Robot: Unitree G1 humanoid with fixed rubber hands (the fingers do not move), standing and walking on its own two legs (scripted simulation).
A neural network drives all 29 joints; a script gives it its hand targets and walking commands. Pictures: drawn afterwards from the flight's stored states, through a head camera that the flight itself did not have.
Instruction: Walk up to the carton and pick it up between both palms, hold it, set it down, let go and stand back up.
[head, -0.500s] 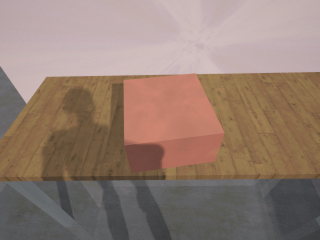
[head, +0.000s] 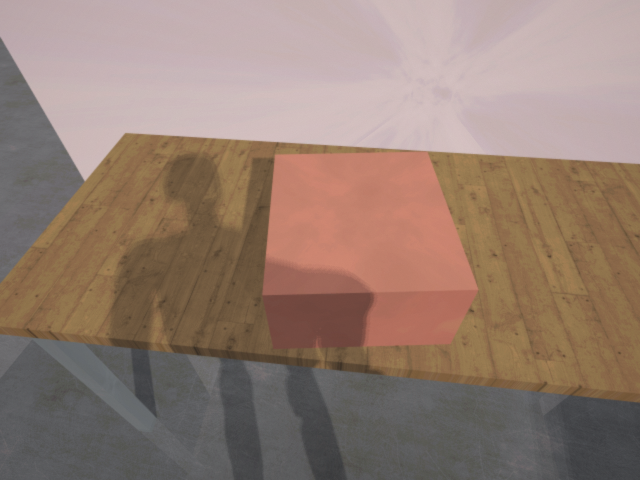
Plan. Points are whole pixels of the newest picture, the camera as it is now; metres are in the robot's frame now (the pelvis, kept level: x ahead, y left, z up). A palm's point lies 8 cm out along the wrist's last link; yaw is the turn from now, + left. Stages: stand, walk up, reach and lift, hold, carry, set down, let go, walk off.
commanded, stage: walk up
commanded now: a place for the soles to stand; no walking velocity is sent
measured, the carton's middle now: (356, 242) +0.49 -0.04 -0.01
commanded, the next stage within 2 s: none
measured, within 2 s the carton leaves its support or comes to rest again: neither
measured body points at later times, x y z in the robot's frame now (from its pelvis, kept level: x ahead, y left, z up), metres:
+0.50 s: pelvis +0.00 -0.01 -0.01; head +0.02 +0.01 +0.44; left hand +0.04 +0.26 -0.16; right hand +0.07 -0.26 -0.15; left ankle +0.00 +0.14 -0.73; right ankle -0.03 -0.10 -0.73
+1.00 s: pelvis -0.01 -0.02 -0.01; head +0.02 -0.01 +0.44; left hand +0.01 +0.24 -0.16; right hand +0.08 -0.27 -0.15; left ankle +0.00 +0.10 -0.72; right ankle -0.03 -0.10 -0.73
